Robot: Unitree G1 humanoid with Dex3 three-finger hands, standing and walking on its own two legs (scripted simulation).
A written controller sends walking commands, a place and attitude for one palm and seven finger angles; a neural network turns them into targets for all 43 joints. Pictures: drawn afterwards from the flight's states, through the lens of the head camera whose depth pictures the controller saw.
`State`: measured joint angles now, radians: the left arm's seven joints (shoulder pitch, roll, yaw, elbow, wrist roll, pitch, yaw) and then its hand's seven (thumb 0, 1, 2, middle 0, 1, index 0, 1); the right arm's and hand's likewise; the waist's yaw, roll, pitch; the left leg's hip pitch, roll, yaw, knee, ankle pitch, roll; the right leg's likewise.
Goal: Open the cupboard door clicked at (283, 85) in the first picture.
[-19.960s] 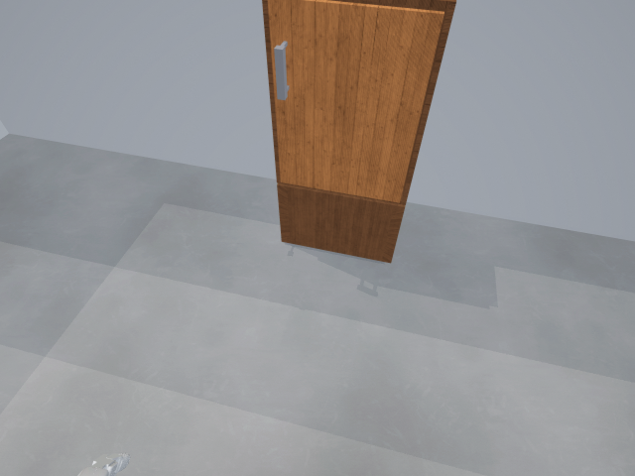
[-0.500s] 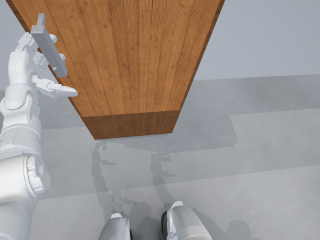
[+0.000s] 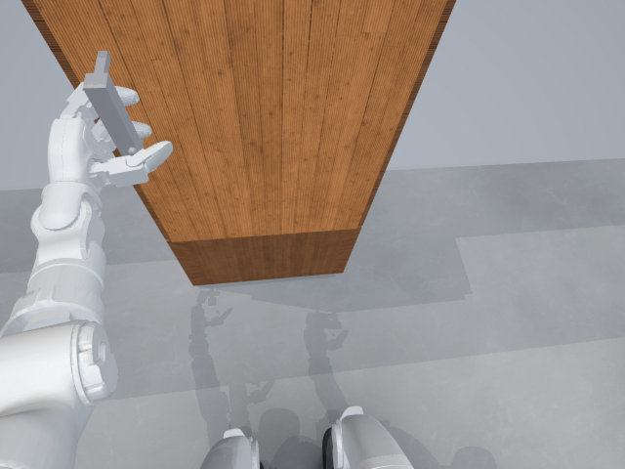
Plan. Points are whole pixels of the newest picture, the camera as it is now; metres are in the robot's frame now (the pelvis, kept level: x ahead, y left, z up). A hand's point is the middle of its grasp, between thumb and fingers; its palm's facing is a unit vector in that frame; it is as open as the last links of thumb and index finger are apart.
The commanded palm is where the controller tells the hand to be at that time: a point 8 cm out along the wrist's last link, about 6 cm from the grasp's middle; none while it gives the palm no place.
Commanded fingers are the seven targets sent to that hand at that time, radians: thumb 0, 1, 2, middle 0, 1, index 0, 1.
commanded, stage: close the thumb around the handle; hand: left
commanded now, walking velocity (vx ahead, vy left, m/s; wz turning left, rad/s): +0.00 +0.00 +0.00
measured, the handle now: (121, 113) +0.55 +0.21 +0.07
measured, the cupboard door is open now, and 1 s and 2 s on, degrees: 0 21 42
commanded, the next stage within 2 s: pull the door open along its arc in 0.28 s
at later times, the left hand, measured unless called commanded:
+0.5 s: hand (138, 156) +0.49 +0.18 +0.07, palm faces +0.05 -1.00 -0.02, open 6.0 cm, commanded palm +0.45 +0.23 +0.07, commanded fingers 0.00 0.90 0.90 -0.40 -1.35 -0.40 -1.35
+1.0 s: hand (176, 243) +0.37 +0.13 +0.07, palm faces +0.31 -0.95 +0.08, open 6.2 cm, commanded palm +0.31 +0.17 +0.07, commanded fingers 0.00 0.90 0.90 -0.40 -1.35 -0.40 -1.35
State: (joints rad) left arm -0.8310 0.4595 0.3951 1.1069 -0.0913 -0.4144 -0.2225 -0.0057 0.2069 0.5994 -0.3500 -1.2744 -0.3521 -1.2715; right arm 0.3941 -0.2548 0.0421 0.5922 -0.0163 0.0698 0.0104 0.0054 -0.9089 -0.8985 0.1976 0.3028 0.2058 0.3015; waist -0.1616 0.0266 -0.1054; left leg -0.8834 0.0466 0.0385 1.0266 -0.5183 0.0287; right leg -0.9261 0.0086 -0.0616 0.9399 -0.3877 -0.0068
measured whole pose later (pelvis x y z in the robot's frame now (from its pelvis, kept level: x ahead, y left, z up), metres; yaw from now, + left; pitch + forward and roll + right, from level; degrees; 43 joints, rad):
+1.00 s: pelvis +0.00 -0.01 +0.01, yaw +1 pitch +15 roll +0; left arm -0.23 0.02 0.12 0.45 -0.09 -0.39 0.25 0.03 0.67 0.79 -0.31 -1.34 -0.35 -1.28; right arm 0.26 -0.22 0.00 0.54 -0.03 0.00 0.04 0.01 -0.91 -0.90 0.19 0.30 0.20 0.30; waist -0.04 0.02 -0.13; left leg -0.70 0.03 0.05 0.93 -0.48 0.01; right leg -0.77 -0.01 -0.05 0.90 -0.39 -0.02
